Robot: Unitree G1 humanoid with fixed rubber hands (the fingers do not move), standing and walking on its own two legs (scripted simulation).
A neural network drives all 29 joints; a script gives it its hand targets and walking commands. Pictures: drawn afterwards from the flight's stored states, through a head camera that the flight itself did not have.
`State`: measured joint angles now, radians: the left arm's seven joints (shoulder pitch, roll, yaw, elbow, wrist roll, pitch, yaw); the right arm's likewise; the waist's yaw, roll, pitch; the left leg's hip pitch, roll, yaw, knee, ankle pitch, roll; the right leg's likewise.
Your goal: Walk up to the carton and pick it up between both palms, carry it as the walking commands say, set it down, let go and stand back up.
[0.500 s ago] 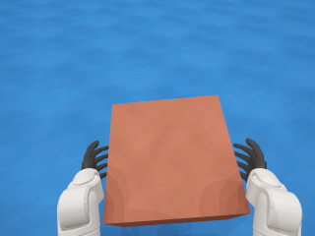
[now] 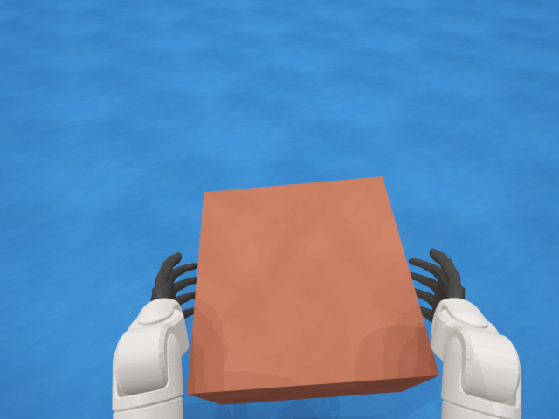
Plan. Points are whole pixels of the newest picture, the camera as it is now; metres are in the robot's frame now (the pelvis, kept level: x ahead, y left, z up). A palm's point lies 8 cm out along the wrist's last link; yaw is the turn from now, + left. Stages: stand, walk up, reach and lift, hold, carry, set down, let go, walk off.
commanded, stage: carry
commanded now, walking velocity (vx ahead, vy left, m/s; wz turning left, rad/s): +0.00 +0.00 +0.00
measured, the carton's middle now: (301, 291) +0.31 +0.00 -0.01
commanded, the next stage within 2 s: hold in 0.10 s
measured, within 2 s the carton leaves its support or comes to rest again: neither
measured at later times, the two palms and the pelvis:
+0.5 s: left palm (198, 251) +0.33 +0.15 +0.07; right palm (466, 266) +0.29 -0.22 +0.09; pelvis +0.01 +0.02 +0.01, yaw -4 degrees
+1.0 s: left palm (199, 261) +0.32 +0.15 +0.06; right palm (463, 283) +0.28 -0.22 +0.07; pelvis +0.03 +0.01 +0.02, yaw -4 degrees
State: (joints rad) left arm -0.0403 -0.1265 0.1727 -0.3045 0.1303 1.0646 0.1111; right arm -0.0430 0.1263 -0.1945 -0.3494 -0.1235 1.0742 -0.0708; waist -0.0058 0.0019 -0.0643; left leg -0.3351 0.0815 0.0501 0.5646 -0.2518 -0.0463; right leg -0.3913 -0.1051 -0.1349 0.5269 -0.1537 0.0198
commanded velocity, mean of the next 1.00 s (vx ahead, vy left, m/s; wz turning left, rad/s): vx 0.00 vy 0.00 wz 0.00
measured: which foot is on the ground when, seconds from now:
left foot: down 0.00-1.00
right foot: down 0.00-1.00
